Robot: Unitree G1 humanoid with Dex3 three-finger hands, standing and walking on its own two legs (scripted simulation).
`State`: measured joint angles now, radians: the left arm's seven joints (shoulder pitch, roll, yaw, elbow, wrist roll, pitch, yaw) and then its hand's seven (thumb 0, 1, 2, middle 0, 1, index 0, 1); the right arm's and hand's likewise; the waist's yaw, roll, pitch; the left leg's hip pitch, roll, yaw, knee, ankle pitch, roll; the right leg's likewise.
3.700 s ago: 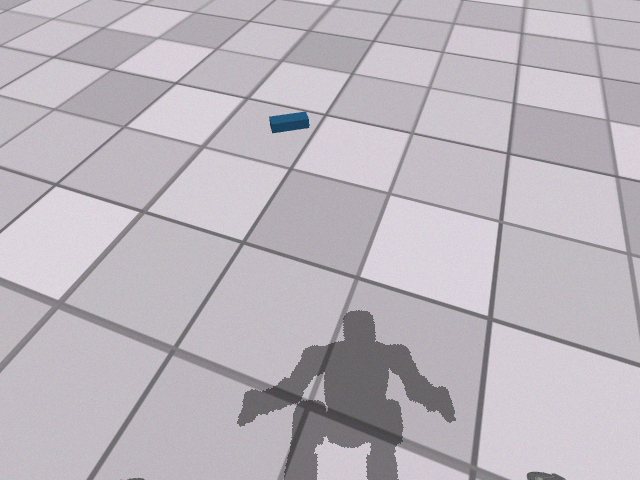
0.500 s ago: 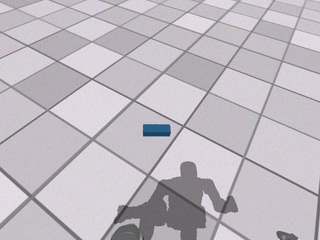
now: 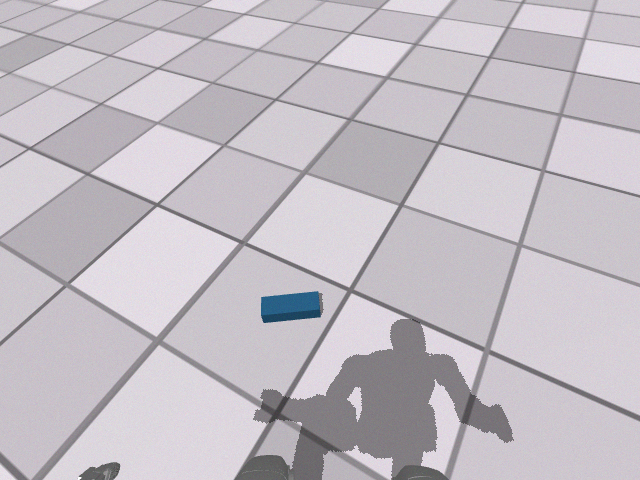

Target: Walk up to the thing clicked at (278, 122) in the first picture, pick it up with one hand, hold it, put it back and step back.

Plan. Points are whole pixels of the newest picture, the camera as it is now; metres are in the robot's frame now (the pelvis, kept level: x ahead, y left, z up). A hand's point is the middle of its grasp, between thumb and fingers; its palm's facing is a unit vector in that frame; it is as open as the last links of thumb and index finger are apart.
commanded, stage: walk up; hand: left
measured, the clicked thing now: (290, 307) +0.74 +0.18 -0.73
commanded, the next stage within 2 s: none
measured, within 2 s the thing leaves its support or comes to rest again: neither
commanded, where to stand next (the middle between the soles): +0.38 -0.07 m, yaw +5 degrees
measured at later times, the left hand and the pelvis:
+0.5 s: hand (199, 411) +0.23 +0.22 -0.14, palm faces -0.05 -0.95 -0.31, open 7.4 cm; pelvis +0.17 -0.05 +0.01, yaw +1 degrees
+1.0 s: hand (242, 356) +0.31 +0.16 -0.13, palm faces +0.05 -0.90 -0.42, open 7.4 cm; pelvis +0.31 -0.12 +0.00, yaw +5 degrees
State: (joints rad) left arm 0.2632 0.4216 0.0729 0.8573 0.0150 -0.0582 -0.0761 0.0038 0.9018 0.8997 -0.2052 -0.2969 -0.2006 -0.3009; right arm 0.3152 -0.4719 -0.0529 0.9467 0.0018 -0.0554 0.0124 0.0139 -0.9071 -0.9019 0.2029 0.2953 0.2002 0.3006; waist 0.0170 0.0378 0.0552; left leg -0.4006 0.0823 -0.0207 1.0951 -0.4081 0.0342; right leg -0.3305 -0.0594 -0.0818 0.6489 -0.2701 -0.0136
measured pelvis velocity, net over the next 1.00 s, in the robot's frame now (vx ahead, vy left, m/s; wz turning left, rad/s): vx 0.31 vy -0.12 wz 0.08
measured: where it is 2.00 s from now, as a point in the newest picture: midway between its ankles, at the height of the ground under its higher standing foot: (376, 419)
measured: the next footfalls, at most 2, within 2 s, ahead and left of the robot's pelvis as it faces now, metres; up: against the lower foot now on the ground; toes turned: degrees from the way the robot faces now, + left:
left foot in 0.26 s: +0.23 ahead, +0.09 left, +0.00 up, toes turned +7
right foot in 0.64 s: +0.41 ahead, -0.23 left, +0.00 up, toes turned +2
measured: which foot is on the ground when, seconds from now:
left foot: up 0.00-0.24, down 0.26-0.64, up 0.66-1.00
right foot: down 0.00-0.28, up 0.30-0.62, down 0.64-1.00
